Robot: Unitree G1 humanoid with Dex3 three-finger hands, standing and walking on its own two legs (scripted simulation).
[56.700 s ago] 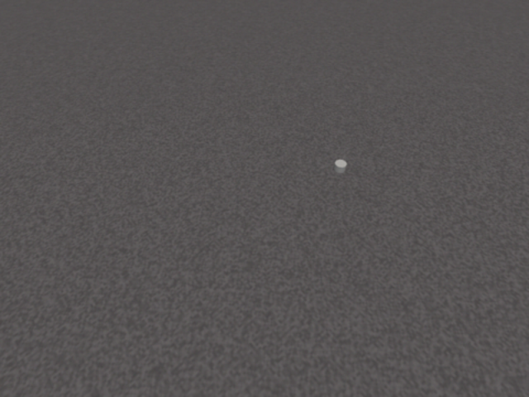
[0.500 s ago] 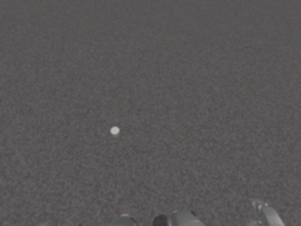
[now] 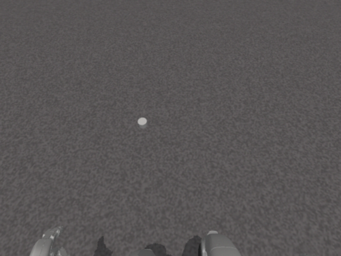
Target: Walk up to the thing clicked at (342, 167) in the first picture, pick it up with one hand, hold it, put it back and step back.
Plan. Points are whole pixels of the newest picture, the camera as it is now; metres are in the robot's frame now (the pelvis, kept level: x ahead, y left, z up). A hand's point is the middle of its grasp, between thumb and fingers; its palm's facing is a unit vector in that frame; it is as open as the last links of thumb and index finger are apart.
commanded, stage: step back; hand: left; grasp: from above
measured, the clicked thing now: (142, 123) +0.95 +0.21 -0.73
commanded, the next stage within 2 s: stand in 1.46 s
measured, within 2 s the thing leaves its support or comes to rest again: neither
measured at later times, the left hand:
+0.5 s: hand out of the picture -0.10 +0.25 -0.12, palm faces -0.05 -0.91 -0.42, open 7.4 cm
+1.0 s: hand out of the picture -0.08 +0.24 -0.12, palm faces +0.02 -0.93 -0.37, open 7.4 cm
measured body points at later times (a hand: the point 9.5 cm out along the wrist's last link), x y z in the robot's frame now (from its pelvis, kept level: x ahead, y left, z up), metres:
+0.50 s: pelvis -0.15 -0.02 +0.02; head -0.13 -0.04 +0.46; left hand -0.09 +0.30 -0.09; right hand -0.08 -0.34 -0.11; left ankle -0.11 +0.13 -0.66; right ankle -0.16 -0.13 -0.71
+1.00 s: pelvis -0.15 -0.02 +0.02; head -0.14 -0.02 +0.47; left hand -0.08 +0.29 -0.10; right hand -0.08 -0.33 -0.11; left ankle -0.14 +0.12 -0.69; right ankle -0.14 -0.13 -0.71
